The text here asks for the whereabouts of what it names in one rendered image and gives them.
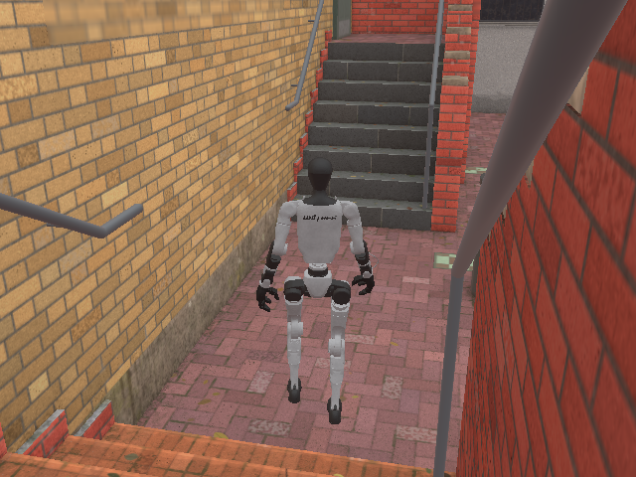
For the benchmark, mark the stairs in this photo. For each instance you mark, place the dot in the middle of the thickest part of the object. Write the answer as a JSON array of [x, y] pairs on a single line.
[[137, 451], [370, 122]]

